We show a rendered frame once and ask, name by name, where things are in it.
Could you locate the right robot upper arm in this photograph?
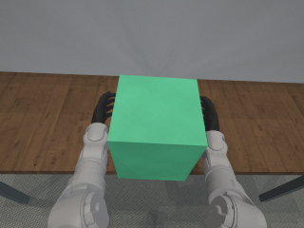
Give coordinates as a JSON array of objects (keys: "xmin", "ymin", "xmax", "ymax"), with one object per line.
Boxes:
[{"xmin": 205, "ymin": 195, "xmax": 267, "ymax": 228}]

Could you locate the right robot hand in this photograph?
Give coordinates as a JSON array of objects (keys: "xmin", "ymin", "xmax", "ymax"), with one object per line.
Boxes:
[{"xmin": 199, "ymin": 96, "xmax": 220, "ymax": 132}]

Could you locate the left robot forearm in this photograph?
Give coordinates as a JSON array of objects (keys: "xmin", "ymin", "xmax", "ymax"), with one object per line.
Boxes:
[{"xmin": 47, "ymin": 123, "xmax": 109, "ymax": 228}]

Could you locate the table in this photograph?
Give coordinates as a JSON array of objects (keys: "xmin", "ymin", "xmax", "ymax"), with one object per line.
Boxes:
[{"xmin": 0, "ymin": 71, "xmax": 304, "ymax": 204}]

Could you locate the right robot forearm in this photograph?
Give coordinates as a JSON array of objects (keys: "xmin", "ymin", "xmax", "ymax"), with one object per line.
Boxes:
[{"xmin": 201, "ymin": 130, "xmax": 256, "ymax": 207}]

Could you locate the carton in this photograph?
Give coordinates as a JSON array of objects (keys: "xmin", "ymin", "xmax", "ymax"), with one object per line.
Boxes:
[{"xmin": 107, "ymin": 74, "xmax": 208, "ymax": 181}]

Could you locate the left robot upper arm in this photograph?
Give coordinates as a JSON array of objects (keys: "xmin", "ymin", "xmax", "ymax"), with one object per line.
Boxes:
[{"xmin": 48, "ymin": 190, "xmax": 109, "ymax": 228}]

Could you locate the left robot hand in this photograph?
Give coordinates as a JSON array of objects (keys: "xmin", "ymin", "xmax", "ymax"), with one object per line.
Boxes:
[{"xmin": 91, "ymin": 91, "xmax": 117, "ymax": 124}]

